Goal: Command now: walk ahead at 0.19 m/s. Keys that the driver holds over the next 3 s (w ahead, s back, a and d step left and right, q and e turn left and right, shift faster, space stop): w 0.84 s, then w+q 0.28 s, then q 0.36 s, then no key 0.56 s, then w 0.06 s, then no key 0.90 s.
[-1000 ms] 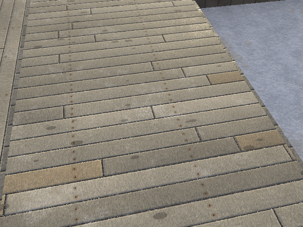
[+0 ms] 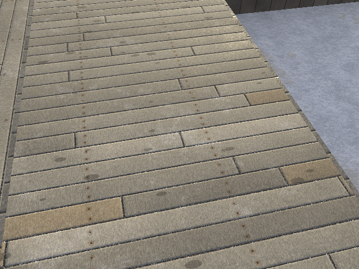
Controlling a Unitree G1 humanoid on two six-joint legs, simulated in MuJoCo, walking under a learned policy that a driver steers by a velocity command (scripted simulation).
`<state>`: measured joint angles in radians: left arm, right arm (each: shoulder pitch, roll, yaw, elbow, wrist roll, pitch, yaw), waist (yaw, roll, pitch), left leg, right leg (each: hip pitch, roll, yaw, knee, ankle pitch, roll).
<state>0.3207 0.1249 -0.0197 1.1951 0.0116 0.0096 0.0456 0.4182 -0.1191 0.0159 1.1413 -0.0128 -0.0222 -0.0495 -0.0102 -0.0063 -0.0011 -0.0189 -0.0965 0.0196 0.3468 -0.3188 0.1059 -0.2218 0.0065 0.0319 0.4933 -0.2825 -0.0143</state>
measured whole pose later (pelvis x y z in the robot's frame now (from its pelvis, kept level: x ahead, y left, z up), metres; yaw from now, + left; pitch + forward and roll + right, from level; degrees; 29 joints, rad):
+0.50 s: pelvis +0.20 -0.08 +0.00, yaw +0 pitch -1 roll -1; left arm 0.32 0.17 0.04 1.06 0.01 -0.08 -0.01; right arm 0.31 -0.20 -0.03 1.02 -0.03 -0.07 0.02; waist -0.01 0.04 0.03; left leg -0.45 0.06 0.01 1.16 -0.27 0.09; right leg -0.18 0.07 -0.11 0.40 -0.21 -0.09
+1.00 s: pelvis +0.49 -0.05 +0.00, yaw +2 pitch +0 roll +0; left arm 0.32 0.20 0.04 1.00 0.03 -0.09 0.00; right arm 0.22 -0.21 -0.07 0.99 -0.01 -0.07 0.01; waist 0.00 -0.02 0.07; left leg -0.29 -0.08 0.09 0.45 -0.16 0.11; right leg -0.35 -0.02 -0.02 1.19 -0.31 -0.08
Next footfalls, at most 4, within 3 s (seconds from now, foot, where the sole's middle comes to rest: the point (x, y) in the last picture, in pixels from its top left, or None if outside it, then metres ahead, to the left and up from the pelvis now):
0.32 right None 0.24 -0.15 -0.78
0.86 left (181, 258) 0.58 0.01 -0.78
1.36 right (212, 194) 0.86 -0.13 -0.78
1.80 left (173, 228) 0.70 0.04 -0.78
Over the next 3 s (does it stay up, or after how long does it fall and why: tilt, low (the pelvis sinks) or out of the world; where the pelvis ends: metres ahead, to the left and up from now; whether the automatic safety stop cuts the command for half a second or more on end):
stays up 0.72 -0.08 0.01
